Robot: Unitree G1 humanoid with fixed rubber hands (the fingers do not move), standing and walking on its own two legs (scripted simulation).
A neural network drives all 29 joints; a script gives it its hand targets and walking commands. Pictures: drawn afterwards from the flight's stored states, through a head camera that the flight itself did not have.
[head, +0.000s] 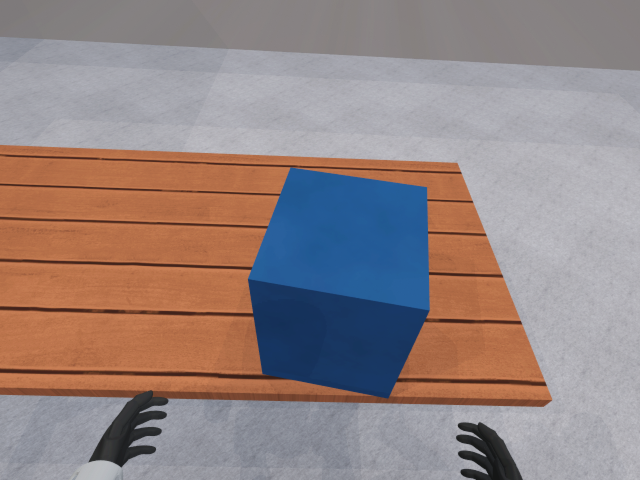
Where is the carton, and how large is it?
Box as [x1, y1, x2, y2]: [248, 168, 429, 398]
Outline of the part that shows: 290,168 248,277 262,373 387,398 429,310 426,187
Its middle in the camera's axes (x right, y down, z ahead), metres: +0.03 +0.07 +0.58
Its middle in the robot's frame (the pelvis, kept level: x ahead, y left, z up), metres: +0.39 -0.02 +0.00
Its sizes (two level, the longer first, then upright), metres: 0.210 0.200 0.250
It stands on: a table, 0.66 m high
